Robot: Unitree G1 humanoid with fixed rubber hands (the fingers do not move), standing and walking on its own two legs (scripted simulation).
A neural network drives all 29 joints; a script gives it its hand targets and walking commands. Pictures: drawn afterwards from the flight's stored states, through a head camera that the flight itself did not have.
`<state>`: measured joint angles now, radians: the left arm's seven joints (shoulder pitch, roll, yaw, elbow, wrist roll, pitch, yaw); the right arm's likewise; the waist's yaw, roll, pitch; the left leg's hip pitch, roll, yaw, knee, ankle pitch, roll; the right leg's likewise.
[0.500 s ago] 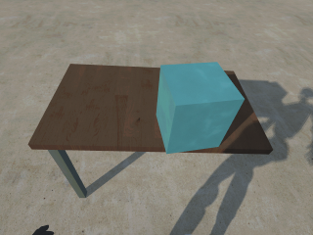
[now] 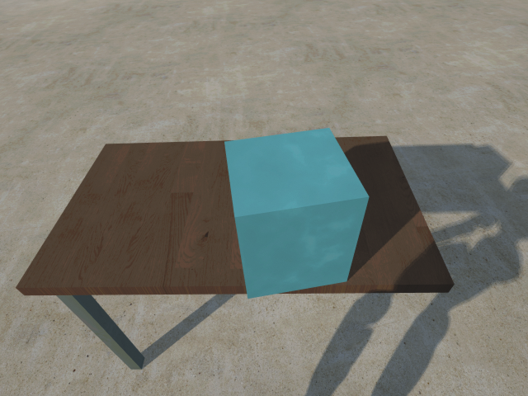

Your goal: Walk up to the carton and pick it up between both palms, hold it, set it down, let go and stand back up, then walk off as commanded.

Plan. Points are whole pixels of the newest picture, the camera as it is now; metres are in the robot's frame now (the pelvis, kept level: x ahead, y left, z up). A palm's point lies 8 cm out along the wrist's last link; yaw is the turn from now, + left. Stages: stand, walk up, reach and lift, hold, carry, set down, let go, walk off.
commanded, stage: walk up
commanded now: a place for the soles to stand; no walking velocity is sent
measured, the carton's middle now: (288, 214) +0.47 -0.01 +0.00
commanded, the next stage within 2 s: none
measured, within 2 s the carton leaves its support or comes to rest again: neither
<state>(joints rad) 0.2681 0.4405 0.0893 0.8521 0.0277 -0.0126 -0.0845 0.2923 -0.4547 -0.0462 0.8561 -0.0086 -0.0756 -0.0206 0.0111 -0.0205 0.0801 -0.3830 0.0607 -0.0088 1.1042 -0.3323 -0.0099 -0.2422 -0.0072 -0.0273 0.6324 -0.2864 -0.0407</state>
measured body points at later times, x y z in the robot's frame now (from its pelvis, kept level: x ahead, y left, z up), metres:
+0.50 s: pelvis +0.03 +0.05 +0.00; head +0.06 +0.09 +0.45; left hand +0.10 +0.38 -0.13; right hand +0.15 -0.29 -0.07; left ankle +0.10 +0.15 -0.73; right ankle +0.02 -0.09 -0.71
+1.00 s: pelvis -0.02 +0.03 -0.01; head +0.01 +0.04 +0.44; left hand +0.07 +0.37 -0.12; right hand +0.08 -0.31 -0.10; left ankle +0.04 +0.17 -0.73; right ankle -0.01 -0.07 -0.73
